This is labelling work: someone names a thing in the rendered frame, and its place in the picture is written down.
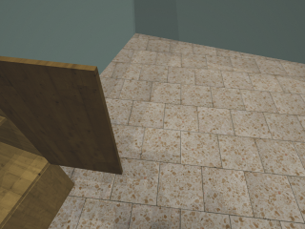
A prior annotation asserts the cupboard door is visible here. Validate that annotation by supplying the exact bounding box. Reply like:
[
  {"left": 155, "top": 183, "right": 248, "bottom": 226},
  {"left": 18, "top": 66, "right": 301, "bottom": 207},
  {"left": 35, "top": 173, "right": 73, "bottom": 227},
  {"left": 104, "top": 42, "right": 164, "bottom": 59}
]
[{"left": 0, "top": 56, "right": 123, "bottom": 175}]

